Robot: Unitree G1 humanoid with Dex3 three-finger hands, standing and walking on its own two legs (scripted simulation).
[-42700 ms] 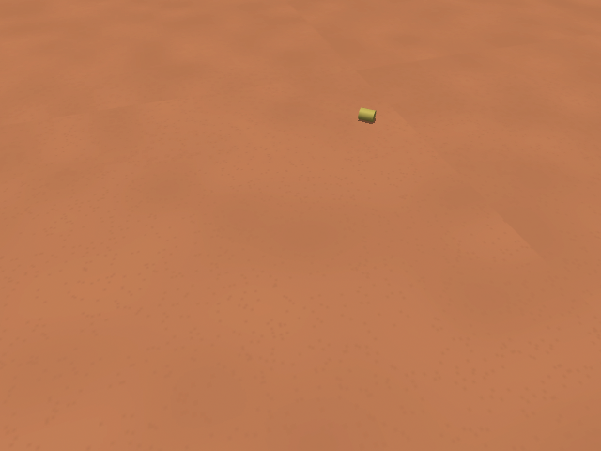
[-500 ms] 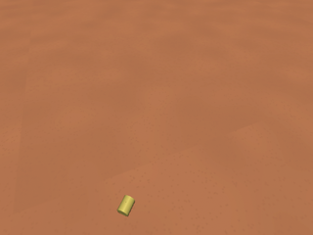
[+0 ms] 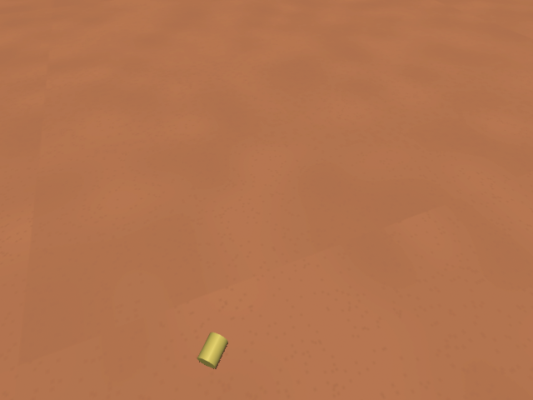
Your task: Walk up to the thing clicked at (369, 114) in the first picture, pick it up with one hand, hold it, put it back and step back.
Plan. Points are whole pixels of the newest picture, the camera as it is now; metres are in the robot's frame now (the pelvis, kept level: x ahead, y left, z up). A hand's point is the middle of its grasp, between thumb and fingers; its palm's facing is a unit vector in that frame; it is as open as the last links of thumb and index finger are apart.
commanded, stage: stand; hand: left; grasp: from above
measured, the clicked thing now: (212, 349) +0.45 +0.22 -0.75
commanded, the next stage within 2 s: step back in 0.08 s
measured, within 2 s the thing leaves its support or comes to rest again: neither
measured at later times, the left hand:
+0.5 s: hand out of the picture +0.09 +0.33 -0.18, palm faces +0.00 -0.93 -0.36, open 7.3 cm
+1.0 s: hand out of the picture -0.04 +0.33 -0.15, palm faces -0.05 -0.91 -0.40, open 7.4 cm
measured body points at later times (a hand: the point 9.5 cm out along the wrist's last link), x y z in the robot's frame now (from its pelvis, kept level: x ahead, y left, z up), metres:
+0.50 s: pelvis -0.06 +0.06 -0.02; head +0.03 +0.09 +0.42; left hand +0.09 +0.38 -0.15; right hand +0.00 -0.25 -0.13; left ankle -0.04 +0.15 -0.75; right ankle -0.07 -0.09 -0.67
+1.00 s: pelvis -0.16 +0.07 -0.02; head -0.10 +0.05 +0.43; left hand -0.04 +0.37 -0.13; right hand -0.07 -0.25 -0.14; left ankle -0.17 +0.20 -0.68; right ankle -0.13 -0.05 -0.75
